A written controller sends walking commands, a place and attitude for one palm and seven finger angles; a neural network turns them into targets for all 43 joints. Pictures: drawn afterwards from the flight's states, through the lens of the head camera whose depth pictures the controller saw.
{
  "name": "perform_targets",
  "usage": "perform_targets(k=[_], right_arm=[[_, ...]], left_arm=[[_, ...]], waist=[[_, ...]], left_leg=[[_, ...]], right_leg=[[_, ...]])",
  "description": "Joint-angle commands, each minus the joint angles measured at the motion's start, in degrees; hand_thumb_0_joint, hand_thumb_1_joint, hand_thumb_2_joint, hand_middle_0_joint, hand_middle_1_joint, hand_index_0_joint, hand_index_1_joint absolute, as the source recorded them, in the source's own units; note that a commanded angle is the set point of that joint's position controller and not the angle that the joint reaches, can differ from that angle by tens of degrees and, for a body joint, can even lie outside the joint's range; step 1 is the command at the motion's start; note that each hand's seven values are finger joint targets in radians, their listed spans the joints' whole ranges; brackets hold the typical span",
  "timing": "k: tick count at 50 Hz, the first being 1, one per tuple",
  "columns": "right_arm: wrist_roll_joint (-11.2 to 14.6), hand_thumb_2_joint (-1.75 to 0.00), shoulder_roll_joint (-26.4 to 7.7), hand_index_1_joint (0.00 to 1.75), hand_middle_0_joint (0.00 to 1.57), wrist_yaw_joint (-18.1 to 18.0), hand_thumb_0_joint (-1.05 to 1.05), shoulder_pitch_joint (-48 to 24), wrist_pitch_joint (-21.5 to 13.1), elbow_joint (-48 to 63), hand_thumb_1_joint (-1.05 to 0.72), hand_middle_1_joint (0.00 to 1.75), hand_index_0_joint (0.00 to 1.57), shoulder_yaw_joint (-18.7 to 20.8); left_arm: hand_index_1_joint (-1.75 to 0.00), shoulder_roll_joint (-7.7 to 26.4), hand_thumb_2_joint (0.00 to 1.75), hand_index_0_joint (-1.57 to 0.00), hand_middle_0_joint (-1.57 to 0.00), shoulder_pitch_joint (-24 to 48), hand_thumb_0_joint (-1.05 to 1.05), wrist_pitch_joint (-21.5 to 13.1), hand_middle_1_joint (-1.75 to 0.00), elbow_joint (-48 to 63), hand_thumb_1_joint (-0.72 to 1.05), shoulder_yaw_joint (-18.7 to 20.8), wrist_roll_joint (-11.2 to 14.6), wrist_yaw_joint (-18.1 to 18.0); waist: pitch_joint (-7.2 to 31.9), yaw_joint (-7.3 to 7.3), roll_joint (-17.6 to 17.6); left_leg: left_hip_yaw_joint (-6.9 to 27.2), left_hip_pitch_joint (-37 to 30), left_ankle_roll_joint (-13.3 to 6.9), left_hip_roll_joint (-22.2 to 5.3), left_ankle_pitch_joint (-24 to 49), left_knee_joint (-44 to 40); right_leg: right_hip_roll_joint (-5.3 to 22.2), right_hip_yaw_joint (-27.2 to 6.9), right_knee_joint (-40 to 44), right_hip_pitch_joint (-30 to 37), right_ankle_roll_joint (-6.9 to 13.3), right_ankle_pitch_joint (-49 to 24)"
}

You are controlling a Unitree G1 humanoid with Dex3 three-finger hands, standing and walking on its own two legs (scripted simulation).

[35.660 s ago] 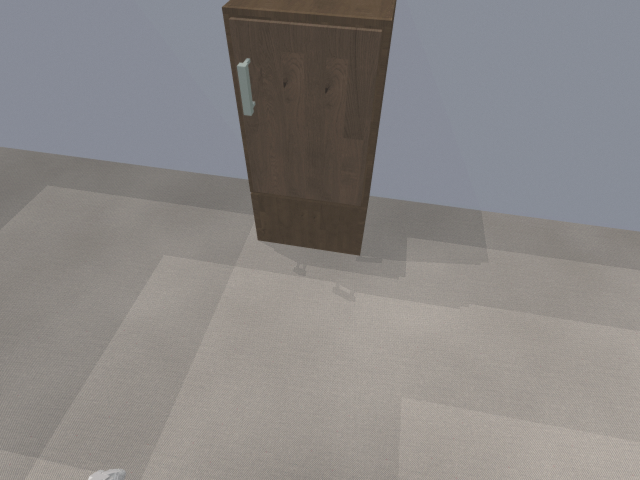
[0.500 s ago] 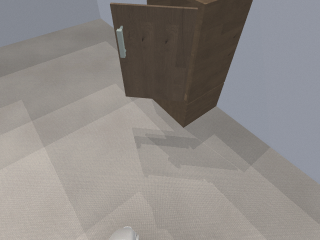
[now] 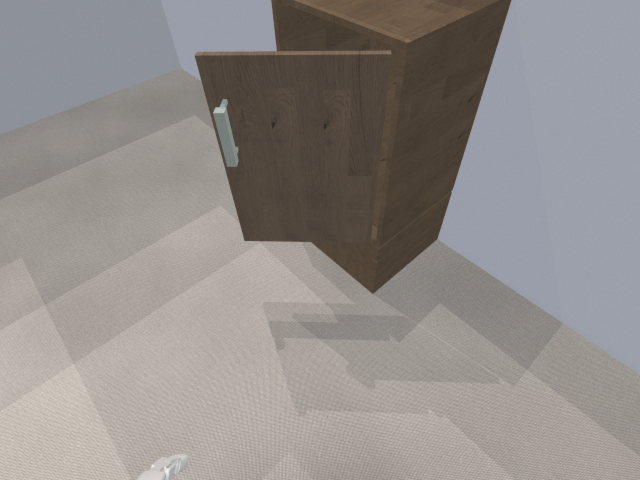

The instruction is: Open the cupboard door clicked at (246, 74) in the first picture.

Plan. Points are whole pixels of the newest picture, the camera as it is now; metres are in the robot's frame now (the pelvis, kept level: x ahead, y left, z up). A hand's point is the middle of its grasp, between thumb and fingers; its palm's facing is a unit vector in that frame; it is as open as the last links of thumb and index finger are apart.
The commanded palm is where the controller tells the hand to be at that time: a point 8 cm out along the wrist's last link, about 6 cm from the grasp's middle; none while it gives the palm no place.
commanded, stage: take the last steps up to it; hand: left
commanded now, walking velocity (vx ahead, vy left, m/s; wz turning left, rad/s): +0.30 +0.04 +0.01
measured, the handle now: (228, 133) +0.84 +0.25 -0.04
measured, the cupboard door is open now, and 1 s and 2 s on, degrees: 45 45 45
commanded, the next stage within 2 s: come to a stop and stand still in 0.48 s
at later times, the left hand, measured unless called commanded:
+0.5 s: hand out of the picture +0.12 +0.22 -0.19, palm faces +0.07 -0.99 -0.15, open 7.4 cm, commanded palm none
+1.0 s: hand (207, 352) +0.35 +0.22 -0.17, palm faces +0.02 -0.98 -0.20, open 7.4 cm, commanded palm none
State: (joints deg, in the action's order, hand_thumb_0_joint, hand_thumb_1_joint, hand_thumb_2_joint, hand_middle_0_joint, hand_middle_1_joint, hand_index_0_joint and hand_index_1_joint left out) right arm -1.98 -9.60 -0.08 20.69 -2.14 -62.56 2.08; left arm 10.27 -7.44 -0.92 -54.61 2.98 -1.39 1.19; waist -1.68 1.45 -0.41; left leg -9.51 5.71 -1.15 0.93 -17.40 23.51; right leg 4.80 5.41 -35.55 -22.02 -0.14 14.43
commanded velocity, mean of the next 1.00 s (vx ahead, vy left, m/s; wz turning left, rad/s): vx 0.04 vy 0.02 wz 0.00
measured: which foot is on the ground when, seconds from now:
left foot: down 0.00-0.02, up 0.04-0.42, down 0.44-1.00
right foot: up 0.00-0.00, down 0.02-0.44, up 0.46-0.76, down 0.78-1.00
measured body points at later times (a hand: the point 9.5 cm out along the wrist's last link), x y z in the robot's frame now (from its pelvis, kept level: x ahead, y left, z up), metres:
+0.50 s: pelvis +0.19 +0.05 -0.01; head +0.21 +0.07 +0.44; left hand +0.12 +0.27 -0.18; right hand +0.30 -0.18 -0.14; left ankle +0.27 +0.15 -0.74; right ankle +0.08 -0.08 -0.69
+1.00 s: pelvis +0.27 +0.04 +0.00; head +0.30 +0.05 +0.45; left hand +0.35 +0.27 -0.15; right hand +0.27 -0.19 -0.16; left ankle +0.25 +0.15 -0.73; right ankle +0.29 -0.08 -0.74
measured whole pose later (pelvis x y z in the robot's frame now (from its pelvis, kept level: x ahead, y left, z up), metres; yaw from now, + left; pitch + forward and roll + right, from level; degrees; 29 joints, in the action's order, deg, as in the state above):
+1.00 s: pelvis +0.27 +0.04 +0.00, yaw +1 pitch +0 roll +0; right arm -0.3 -9.2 -1.4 15.0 2.5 -61.7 2.2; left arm 9.8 -8.5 0.8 -57.9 1.5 -0.8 -2.0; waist -3.0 1.6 -0.7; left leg -4.0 14.3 1.5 -0.4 -22.6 34.6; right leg 2.3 4.1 -32.0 -17.0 0.5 14.8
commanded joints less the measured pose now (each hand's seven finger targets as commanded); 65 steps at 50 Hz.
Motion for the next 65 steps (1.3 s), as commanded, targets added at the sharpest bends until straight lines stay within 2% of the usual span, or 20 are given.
perform_targets(k=[1, 2, 4, 8, 15, 19, 20, 21, 22, 25, 29, 37, 43, 49, 53, 56, 60, 63, 64, 65], right_arm=[[1.1, -0.9, -3.7, 0.3, 0.2, 0.1, 0.0, -0.7, -1.4, 4.5, -0.9, 0.3, 0.2, 0.9], [1.0, -0.9, -6.3, 0.3, 0.2, 0.1, 0.0, -3.4, -0.8, 5.7, -0.9, 0.3, 0.2, 1.3], [0.8, -0.9, -5.8, 0.3, 0.2, 0.2, 0.0, -7.7, -0.6, 6.1, -0.9, 0.3, 0.2, 1.8], [0.6, -0.9, -2.1, 0.3, 0.2, 0.9, 0.0, -4.2, 0.4, 3.7, -0.9, 0.3, 0.2, 1.2], [0.8, -0.9, -1.4, 0.3, 0.2, 2.0, 0.0, -12.1, -0.1, 7.2, -0.9, 0.3, 0.2, 1.0], [0.4, -0.9, -3.9, 0.3, 0.2, 1.3, 0.0, -6.3, -1.0, 5.2, -0.9, 0.3, 0.2, 1.2], [0.2, -0.9, -7.4, 0.3, 0.2, 0.6, 0.0, 0.6, -1.4, 3.4, -0.9, 0.3, 0.2, 2.0], [-0.6, -0.9, -13.7, 0.3, 0.2, -0.3, 0.0, 7.2, -1.5, 2.3, -0.9, 0.3, 0.2, 3.3], [-0.1, -0.9, -15.5, 0.3, 0.2, -1.0, 0.0, 10.4, -0.8, 2.2, -0.9, 0.3, 0.2, 3.4], [0.4, -0.9, -9.1, 0.3, 0.2, -1.4, 0.0, -1.5, -1.1, 5.1, -0.9, 0.3, 0.2, 1.6], [0.5, -0.9, -6.7, 0.3, 0.2, -1.5, 0.0, -4.5, -1.9, 5.3, -0.9, 0.3, 0.2, 0.5], [1.1, -0.9, -6.5, 0.3, 0.2, -2.4, 0.0, -7.5, 1.0, 4.2, -0.9, 0.3, 0.2, 0.6], [1.6, -0.9, -4.1, 0.3, 0.2, -1.6, 0.0, -1.2, 3.5, 2.9, -0.9, 0.3, 0.2, 1.3], [1.8, -0.9, -3.2, 0.3, 0.2, -1.9, 0.0, -1.3, 3.7, 2.8, -0.9, 0.3, 0.2, 1.1], [0.8, -0.9, -7.7, 0.3, 0.2, -2.2, 0.0, -3.7, 2.8, 4.3, -0.9, 0.3, 0.2, 1.4], [0.3, -0.9, -7.2, 0.3, 0.2, -3.1, 0.0, -4.8, 2.1, 4.8, -0.9, 0.3, 0.2, 0.8], [1.1, -0.9, -7.9, 0.3, 0.2, -2.8, 0.0, -5.3, 1.6, 4.2, -0.9, 0.3, 0.2, 1.2], [1.8, -0.9, -5.2, 0.3, 0.2, -2.1, 0.0, -4.8, 1.8, 3.8, -0.9, 0.3, 0.2, 1.1], [2.0, -0.9, -7.9, 0.3, 0.2, -1.6, 0.0, -7.8, 1.3, 7.6, -0.9, 0.3, 0.2, 0.7], [1.2, -0.9, -6.2, 0.3, 0.2, -1.2, 0.0, -4.8, 1.3, 7.7, -0.9, 0.3, 0.2, 0.5]], left_arm=[[-0.3, 12.4, 0.9, -0.2, -0.2, -18.3, 0.0, -2.1, -0.3, -3.1, 0.9, 3.2, -0.2, -0.6], [-0.3, 13.0, 0.9, -0.2, -0.2, -21.3, 0.0, -2.2, -0.3, -3.4, 0.9, 3.3, 0.4, -1.3], [-0.3, 9.0, 0.9, -0.2, -0.2, -13.9, 0.0, -2.2, -0.3, -1.6, 0.9, 2.1, 0.5, -1.9], [-0.3, 5.0, 0.9, -0.2, -0.2, -11.5, 0.0, -4.0, -0.3, -2.3, 0.9, 1.0, 0.5, -1.6], [-0.3, 7.5, 0.9, -0.2, -0.2, -14.6, 0.0, -4.1, -0.3, -5.9, 0.9, 1.1, 0.3, -1.4], [-0.3, 7.6, 0.9, -0.2, -0.2, -13.3, 0.0, -3.1, -0.3, -6.9, 0.9, 1.1, 0.5, -1.4], [-0.3, 6.3, 0.9, -0.2, -0.2, -13.6, 0.0, -2.9, -0.3, -6.3, 0.9, 0.7, 0.5, -1.3], [-0.3, 3.4, 0.9, -0.2, -0.2, -15.7, 0.0, -2.6, -0.3, -5.0, 0.9, 0.2, 0.9, -1.2], [-0.3, 3.3, 0.9, -0.2, -0.2, -12.2, 0.0, -2.7, -0.3, -2.5, 0.9, -0.5, 0.7, -1.2], [-0.3, 3.0, 0.9, -0.2, -0.2, -9.7, 0.0, -1.8, -0.3, -3.3, 0.9, 0.0, 0.2, -1.1], [-0.3, 0.4, 0.9, -0.2, -0.2, -13.5, 0.0, -0.2, -0.3, -4.8, 0.9, -0.3, 0.0, -0.8], [-0.3, 4.1, 0.9, -0.2, -0.2, -11.5, 0.0, 1.6, -0.3, -4.4, 0.9, -0.1, 0.3, -2.1], [-0.3, 9.1, 0.9, -0.2, -0.2, -6.4, 0.0, 0.9, -0.3, -1.9, 0.9, 0.3, 0.6, -2.9], [-0.3, 9.5, 0.9, -0.2, -0.2, -4.6, 0.0, 1.2, -0.3, -1.7, 0.9, 1.3, 0.7, -3.8], [-0.3, 4.9, 0.9, -0.2, -0.2, -2.4, 0.0, 2.9, -0.3, 0.0, 0.9, 0.4, 0.8, -3.3], [-0.3, 3.9, 0.9, -0.2, -0.2, -2.9, 0.0, 3.3, -0.3, -0.6, 0.9, 0.4, 0.8, -3.0], [-0.3, 3.8, 0.9, -0.2, -0.2, -5.9, 0.0, 2.2, -0.3, -2.1, 0.9, -0.1, 0.9, -2.7], [-0.3, 6.6, 0.9, -0.2, -0.2, -5.8, 0.0, 1.2, -0.3, -3.1, 0.9, -0.4, 0.8, -3.0], [-0.3, 6.2, 0.9, -0.2, -0.2, -9.2, 0.0, 0.6, -0.3, -3.3, 0.9, -1.1, 0.0, -5.4], [-0.3, 7.8, 0.9, -0.2, -0.2, -8.3, 0.0, 0.0, -0.3, -1.1, 0.9, -1.0, 0.4, -5.3]], waist=[[2.7, -8.06, -17.0], [2.5, -8.96, -17.5], [-3.2, -5.77, -8.5], [0.1, -1.79, -7.0], [-1.3, -3.66, -7.4], [-1.2, 0.61, -5.0], [2.7, 3.39, 0.3], [7.9, 4.95, 12.8], [8.1, 5.84, 12.6], [1.4, 0.98, 10.5], [2.0, -2.62, 6.5], [0.2, -3.81, 4.4], [5.0, -0.59, -12.9], [5.8, -1.18, -8.9], [0.7, -1.84, 12.3], [-0.2, -2.19, 10.8], [4.8, -2.88, 5.9], [1.9, -0.98, 1.9], [0.9, -1.27, 7.4], [7.2, -0.67, 7.0]], left_leg=[[-0.8, 29.0, 0.2, -0.7, -9.9, 23.2], [4.0, 31.5, 0.5, -1.9, -18.4, 35.7], [10.4, 34.8, 0.7, -6.1, -8.0, 41.4], [7.4, 27.0, 2.9, -7.0, 1.6, 32.2], [3.3, 23.4, 2.7, -4.5, 4.8, 14.6], [1.1, 5.6, 1.0, -1.4, 8.4, 4.1], [6.1, -5.7, -1.0, -5.6, 10.5, 3.0], [23.8, -15.4, -7.2, -19.4, 13.4, 0.7], [32.1, -13.1, -12.0, -25.7, 14.9, -4.7], [25.6, 4.6, -10.6, -22.4, 3.2, -10.7], [14.0, 10.3, -8.1, -17.4, 11.7, -11.5], [11.2, 14.4, -4.1, -13.3, 16.1, -2.0], [4.7, 9.0, 2.0, -2.1, -1.9, 12.1], [6.9, 10.7, 2.8, -2.6, -1.6, 5.8], [18.8, 9.1, -6.0, -16.3, 30.8, -5.3], [18.3, 7.8, -9.2, -16.5, 35.6, -4.8], [14.6, 1.9, -5.7, -12.7, 33.7, 0.1], [11.3, 5.5, -0.1, -6.8, 11.0, -0.5], [9.5, 3.1, 0.7, -8.5, 27.4, 7.5], [11.4, 3.0, -0.1, -8.8, 22.7, 6.8]], right_leg=[[16.1, -24.9, 18.0, 33.0, 8.6, 3.4], [21.9, -33.9, 23.9, 29.5, 13.0, 6.7], [19.2, -27.7, 25.4, 20.9, 13.0, 7.8], [11.9, -9.1, 24.7, 16.6, 9.0, -13.4], [11.3, -5.9, 22.1, 19.0, 8.5, -18.1], [8.3, -2.7, 11.9, 11.3, 5.5, -18.6], [5.6, -0.7, 0.6, 5.0, 3.8, -15.2], [-1.7, 4.0, -14.8, -6.4, 0.9, 5.8], [-3.8, 0.6, -28.5, -10.4, 1.0, 20.9], [1.8, -5.2, -36.1, -12.0, 0.9, 11.7], [1.9, -3.4, -24.3, -3.7, -0.1, 6.3], [-0.8, -3.8, 6.5, 12.3, -0.6, -5.8], [11.4, -14.8, 13.4, 9.9, 8.0, -29.7], [11.4, -12.9, 7.4, 17.3, 9.2, -42.6], [-2.3, -2.4, -2.6, 7.0, -0.3, 4.9], [-2.8, -6.0, -10.7, 3.8, 0.3, 14.5], [-2.7, -5.1, 6.8, 10.9, 0.2, 0.1], [3.5, -11.3, 13.3, 11.2, 2.6, -12.1], [2.8, -11.6, 8.1, 7.0, 2.1, -21.0], [1.6, -9.9, 5.9, 9.9, 3.3, -10.1]])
